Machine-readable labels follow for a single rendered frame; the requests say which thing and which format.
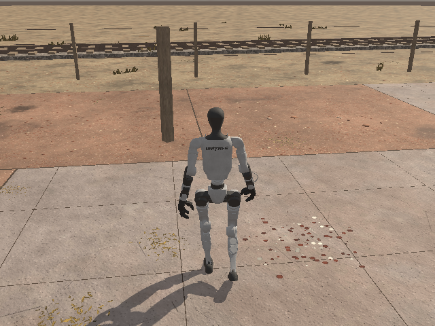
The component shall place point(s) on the right robot foot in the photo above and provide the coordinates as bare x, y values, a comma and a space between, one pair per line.
233, 276

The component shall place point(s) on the left robot upper arm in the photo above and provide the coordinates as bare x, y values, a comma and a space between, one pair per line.
192, 155

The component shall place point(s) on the robot right hand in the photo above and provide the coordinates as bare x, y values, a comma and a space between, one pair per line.
247, 191

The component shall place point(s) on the robot right thigh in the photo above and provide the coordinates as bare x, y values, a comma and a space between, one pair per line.
233, 205

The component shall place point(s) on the left robot forearm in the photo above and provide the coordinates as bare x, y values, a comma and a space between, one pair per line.
186, 185

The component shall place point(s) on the right robot upper arm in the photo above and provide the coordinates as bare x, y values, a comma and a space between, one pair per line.
237, 142

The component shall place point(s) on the right robot forearm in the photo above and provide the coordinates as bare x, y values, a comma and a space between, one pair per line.
248, 178

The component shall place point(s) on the robot left hand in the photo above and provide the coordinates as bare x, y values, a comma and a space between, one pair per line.
182, 209

